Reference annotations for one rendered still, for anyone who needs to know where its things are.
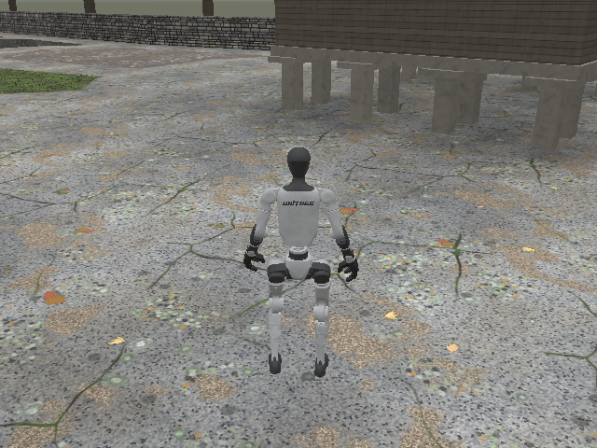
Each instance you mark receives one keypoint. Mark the right robot thigh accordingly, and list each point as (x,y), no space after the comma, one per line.
(321,275)

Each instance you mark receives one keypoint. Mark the robot thigh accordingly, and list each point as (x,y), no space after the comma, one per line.
(276,273)
(321,275)

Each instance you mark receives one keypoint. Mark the left robot thigh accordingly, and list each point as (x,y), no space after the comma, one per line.
(276,273)

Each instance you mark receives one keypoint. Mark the robot left forearm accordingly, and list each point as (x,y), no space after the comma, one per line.
(254,243)

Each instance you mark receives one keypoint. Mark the robot right hand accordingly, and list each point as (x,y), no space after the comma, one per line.
(352,267)

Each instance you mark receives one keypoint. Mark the robot right forearm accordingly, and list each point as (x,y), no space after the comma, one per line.
(345,247)

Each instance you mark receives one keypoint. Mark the robot left hand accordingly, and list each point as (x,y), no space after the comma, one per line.
(247,261)

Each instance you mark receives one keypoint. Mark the robot left upper arm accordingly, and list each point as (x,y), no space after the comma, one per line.
(269,197)

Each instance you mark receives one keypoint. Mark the robot right upper arm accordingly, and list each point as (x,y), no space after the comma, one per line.
(328,197)

